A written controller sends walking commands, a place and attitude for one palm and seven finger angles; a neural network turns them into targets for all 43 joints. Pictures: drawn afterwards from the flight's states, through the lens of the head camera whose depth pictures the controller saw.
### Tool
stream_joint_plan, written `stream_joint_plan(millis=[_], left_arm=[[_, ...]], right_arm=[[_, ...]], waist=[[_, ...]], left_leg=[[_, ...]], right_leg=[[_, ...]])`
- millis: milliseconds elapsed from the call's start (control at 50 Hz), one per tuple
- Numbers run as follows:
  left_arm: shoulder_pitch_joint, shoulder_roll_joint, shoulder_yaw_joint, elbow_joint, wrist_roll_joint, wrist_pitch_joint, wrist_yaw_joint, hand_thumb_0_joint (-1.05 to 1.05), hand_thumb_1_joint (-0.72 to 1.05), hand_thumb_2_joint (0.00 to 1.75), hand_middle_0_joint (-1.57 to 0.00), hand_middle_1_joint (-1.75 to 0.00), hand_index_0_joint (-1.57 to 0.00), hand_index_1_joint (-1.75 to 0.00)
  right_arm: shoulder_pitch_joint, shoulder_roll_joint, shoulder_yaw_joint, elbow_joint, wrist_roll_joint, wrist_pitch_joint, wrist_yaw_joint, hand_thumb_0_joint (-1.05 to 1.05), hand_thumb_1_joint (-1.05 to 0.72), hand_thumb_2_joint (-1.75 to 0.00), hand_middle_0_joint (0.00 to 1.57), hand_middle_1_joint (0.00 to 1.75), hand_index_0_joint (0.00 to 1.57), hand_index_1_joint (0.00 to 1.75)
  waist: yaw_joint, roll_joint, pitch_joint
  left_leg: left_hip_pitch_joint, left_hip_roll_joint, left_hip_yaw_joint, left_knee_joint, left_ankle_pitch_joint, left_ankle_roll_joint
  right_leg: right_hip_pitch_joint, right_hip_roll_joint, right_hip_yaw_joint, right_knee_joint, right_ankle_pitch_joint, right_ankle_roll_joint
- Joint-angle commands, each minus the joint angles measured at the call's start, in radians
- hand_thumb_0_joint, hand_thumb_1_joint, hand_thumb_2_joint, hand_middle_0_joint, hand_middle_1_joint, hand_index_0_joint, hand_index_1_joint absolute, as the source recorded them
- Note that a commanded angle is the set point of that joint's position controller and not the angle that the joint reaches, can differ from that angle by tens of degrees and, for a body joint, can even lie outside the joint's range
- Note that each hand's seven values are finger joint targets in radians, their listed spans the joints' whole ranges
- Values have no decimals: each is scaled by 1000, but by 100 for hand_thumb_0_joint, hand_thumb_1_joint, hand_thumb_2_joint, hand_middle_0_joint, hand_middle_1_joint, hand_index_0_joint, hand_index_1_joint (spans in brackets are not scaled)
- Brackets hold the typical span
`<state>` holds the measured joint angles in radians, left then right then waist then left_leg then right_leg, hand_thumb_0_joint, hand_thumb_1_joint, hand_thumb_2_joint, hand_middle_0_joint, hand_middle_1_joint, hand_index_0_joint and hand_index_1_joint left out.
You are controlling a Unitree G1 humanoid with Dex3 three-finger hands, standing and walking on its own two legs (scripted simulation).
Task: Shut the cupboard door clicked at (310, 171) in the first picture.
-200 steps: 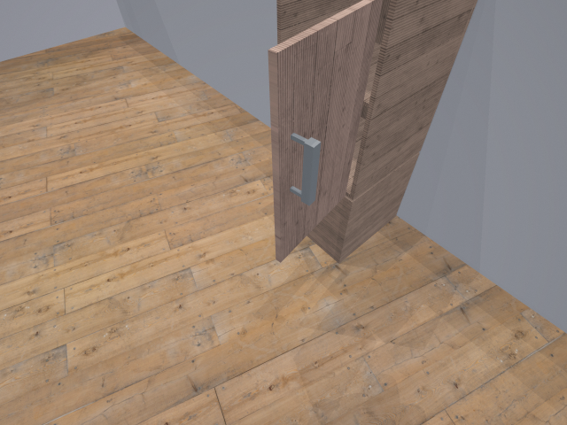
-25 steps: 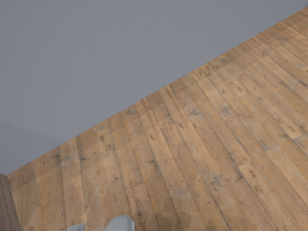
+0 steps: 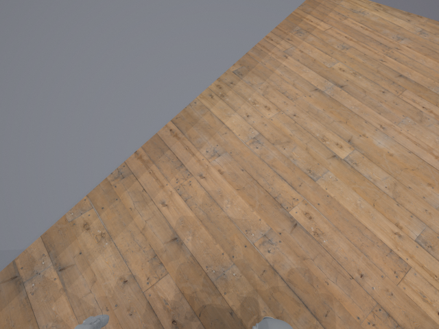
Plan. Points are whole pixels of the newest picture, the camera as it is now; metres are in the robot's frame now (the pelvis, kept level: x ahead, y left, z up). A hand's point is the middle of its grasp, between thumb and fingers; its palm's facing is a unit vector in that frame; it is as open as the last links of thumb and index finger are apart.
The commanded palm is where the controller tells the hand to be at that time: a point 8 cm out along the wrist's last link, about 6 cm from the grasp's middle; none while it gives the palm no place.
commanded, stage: walk around to get in front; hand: left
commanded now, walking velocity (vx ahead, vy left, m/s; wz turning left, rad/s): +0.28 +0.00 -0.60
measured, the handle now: out of the picture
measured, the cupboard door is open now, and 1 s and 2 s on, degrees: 99 99 99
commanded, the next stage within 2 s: walk to a spot facing it in 1.48 s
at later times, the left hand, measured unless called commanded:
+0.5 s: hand (151, 306) +0.17 +0.16 -0.17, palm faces -0.16 -0.97 -0.19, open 7.4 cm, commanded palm none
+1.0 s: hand (247, 152) +0.57 -0.05 -0.15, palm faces -0.61 -0.77 -0.21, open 7.4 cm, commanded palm none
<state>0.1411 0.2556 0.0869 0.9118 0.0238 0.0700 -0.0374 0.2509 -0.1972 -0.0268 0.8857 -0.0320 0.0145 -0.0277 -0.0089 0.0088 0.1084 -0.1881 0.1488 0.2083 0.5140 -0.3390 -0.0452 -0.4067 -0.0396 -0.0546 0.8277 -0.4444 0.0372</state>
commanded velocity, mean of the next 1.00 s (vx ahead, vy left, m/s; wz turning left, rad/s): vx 0.34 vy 0.00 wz -0.48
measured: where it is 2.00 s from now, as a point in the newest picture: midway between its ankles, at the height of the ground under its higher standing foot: (319, 216)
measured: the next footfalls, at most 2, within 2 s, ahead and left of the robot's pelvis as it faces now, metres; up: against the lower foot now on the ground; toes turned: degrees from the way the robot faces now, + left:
right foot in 0.06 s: +0.04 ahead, -0.13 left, +0.00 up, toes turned -8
left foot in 0.54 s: +0.33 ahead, +0.06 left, +0.00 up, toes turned -13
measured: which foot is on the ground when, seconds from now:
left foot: down 0.00-0.06, up 0.08-0.52, down 0.54-1.00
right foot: up 0.00-0.04, down 0.06-0.54, up 0.56-1.00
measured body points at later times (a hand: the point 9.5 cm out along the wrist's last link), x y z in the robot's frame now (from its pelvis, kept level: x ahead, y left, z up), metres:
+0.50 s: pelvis +0.15 -0.03 +0.00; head +0.20 -0.03 +0.44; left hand +0.18 +0.21 -0.16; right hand +0.24 -0.31 -0.13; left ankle +0.27 +0.07 -0.72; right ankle +0.00 -0.12 -0.74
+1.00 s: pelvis +0.34 -0.11 -0.01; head +0.38 -0.15 +0.44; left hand +0.61 -0.01 -0.14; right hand +0.12 -0.23 -0.15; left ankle +0.29 +0.06 -0.74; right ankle +0.38 -0.26 -0.71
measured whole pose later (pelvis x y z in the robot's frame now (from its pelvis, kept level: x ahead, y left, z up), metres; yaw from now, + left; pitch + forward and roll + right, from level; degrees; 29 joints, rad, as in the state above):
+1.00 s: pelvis +0.34 -0.11 -0.01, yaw -33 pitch +2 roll +2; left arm 0.03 0.20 0.06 0.92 0.03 0.02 -0.05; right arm 0.52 -0.18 -0.02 1.07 -0.04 -0.04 -0.02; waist -0.09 0.01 0.08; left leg 0.03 0.10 0.34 0.37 -0.40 -0.07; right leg -0.58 -0.08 -0.10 0.76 -0.20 -0.05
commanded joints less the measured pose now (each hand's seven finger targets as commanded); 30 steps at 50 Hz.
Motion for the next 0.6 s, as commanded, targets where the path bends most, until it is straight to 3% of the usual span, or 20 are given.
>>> stream_joint_plan(millis=[0,20,40,60,80,100,140,200,280,320,380,420,440,460,480,500,520,540,560,580], left_arm=[[7,46,3,-81,-1,-48,-12,0,90,90,-20,-30,-20,-30],[127,94,19,-44,4,-57,-9,0,90,90,-20,-30,-20,-30],[256,234,49,-4,12,-71,6,0,90,90,-20,-30,-20,-30],[295,279,55,5,-11,-68,26,0,90,90,-20,-30,-20,-30],[265,239,49,-3,-15,-73,41,0,90,90,-20,-30,-20,-30],[194,196,41,-18,-12,-78,44,0,90,90,-20,-30,-20,-30],[106,142,19,-38,-9,-91,43,0,90,90,-20,-30,-20,-30],[135,135,17,-27,-6,-117,34,0,90,90,-20,-30,-20,-30],[192,138,19,1,-7,-130,28,0,90,90,-20,-30,-20,-30],[210,133,18,8,-7,-132,28,0,90,90,-20,-30,-20,-30],[217,132,17,22,1,-132,33,0,90,90,-20,-30,-20,-30],[205,136,19,21,2,-127,35,0,90,90,-20,-30,-20,-30],[188,138,20,19,0,-127,36,0,90,90,-20,-30,-20,-30],[161,136,21,17,-3,-128,36,0,90,90,-20,-30,-20,-30],[135,125,23,14,-6,-130,35,0,90,90,-20,-30,-20,-30],[155,80,19,-1,-21,-131,27,0,90,90,-20,-30,-20,-30],[192,25,2,-21,-28,-132,17,0,90,90,-20,-30,-20,-30],[131,60,7,-28,-14,-130,19,0,90,90,-20,-30,-20,-30],[116,61,12,-22,-3,-129,13,0,90,90,-20,-30,-20,-30],[102,42,7,-16,4,-124,3,0,90,90,-20,-30,-20,-30]], right_arm=[[57,-224,-67,-37,0,-10,1,0,-90,-90,20,30,20,30],[19,-211,-65,-50,9,-12,9,0,-90,-90,20,30,20,30],[-48,-125,-43,-99,25,-14,22,0,-90,-90,20,30,20,30],[-138,-148,-36,-143,17,-7,18,0,-90,-90,20,30,20,30],[-145,-169,-43,-138,16,-5,20,0,-90,-90,20,30,20,30],[-160,-159,-50,-116,17,-8,23,0,-90,-90,20,30,20,30],[-132,-156,-52,-87,7,-10,32,0,-90,-90,20,30,20,30],[-97,-117,-52,-61,6,-15,40,0,-90,-90,20,30,20,30],[-149,-108,-53,-78,11,-30,43,0,-90,-90,20,30,20,30],[-196,-111,-48,-102,13,-38,41,0,-90,-90,20,30,20,30],[-246,-104,-46,-124,18,-51,41,0,-90,-90,20,30,20,30],[-247,-100,-42,-130,19,-60,41,0,-90,-90,20,30,20,30],[-216,-103,-44,-120,20,-65,38,0,-90,-90,20,30,20,30],[-135,-117,-47,-93,17,-71,30,0,-90,-90,20,30,20,30],[21,-157,-59,-42,14,-77,17,0,-90,-90,20,30,20,30],[190,-265,-82,-2,-3,-86,4,0,-90,-90,20,30,20,30],[290,-347,-91,11,-11,-86,1,0,-90,-90,20,30,20,30],[240,-308,-76,1,-7,-72,-2,0,-90,-90,20,30,20,30],[135,-243,-61,-27,-6,-71,5,0,-90,-90,20,30,20,30],[54,-198,-47,-52,-4,-77,6,0,-90,-90,20,30,20,30]], waist=[[3,193,-168],[79,72,-202],[155,-337,-214],[176,-370,-173],[148,-267,-122],[120,-264,-56],[55,-218,-20],[28,-140,-74],[46,-120,-100],[56,-135,-82],[61,-142,-53],[53,-149,-43],[31,-151,-49],[-13,-127,-72],[-83,-65,-146],[-144,117,-273],[-144,358,-361],[-129,216,-275],[-74,112,-165],[-41,128,-80]], left_leg=[[47,180,-61,20,346,86],[-104,135,-16,180,206,49],[-430,-13,59,481,-250,-11],[-574,-61,-102,648,-378,-21],[-598,-18,-193,691,-257,-15],[-580,5,-203,693,-165,-14],[-501,2,-205,635,-62,-29],[-437,-38,-171,537,23,-45],[-485,-59,-170,448,82,-52],[-509,-62,-175,396,88,-49],[-462,-74,-174,289,67,-37],[-361,-99,-162,193,48,-20],[-275,-116,-151,138,57,-11],[-136,-140,-136,56,96,-2],[116,-131,-143,-34,157,8],[372,84,-387,-72,75,75],[469,370,-741,-201,46,175],[340,397,-787,-255,4,221],[176,344,-669,-283,-87,203],[58,308,-570,-295,-79,178]], right_leg=[[182,53,-96,-285,98,-34],[396,18,-32,-392,156,-68],[608,-264,393,-512,151,-177],[553,-378,606,-576,214,-263],[504,-367,561,-588,123,-281],[398,-301,511,-601,49,-260],[278,-236,388,-598,161,-236],[302,-167,291,-560,391,-221],[404,-156,309,-554,434,-230],[427,-158,329,-551,471,-237],[414,-174,356,-531,512,-239],[368,-168,360,-504,557,-230],[333,-160,354,-475,590,-220],[275,-131,330,-405,646,-200],[171,-77,291,-249,640,-162],[-7,34,195,14,392,-112],[-193,136,84,376,-134,-67],[-238,58,163,511,-107,-80],[-259,10,136,556,-24,-75],[-267,-30,110,570,51,-64]])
